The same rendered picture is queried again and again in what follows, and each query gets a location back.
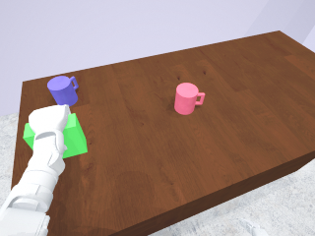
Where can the robot left upper arm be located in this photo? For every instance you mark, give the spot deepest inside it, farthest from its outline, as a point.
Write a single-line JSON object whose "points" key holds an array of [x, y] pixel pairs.
{"points": [[23, 222]]}

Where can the left robot forearm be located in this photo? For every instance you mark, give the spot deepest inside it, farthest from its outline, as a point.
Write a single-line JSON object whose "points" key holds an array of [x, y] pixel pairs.
{"points": [[35, 189]]}

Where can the table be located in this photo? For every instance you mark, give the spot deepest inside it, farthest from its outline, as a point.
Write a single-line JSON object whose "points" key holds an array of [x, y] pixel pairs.
{"points": [[148, 166]]}

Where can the left robot hand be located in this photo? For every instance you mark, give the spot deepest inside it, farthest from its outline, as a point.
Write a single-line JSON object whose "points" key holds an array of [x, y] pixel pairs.
{"points": [[51, 117]]}

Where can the right robot hand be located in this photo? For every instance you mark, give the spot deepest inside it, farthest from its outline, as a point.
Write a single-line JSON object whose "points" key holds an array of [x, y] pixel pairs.
{"points": [[252, 227]]}

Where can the sponge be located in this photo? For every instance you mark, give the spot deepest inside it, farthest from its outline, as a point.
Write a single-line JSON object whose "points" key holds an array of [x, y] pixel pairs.
{"points": [[74, 138]]}

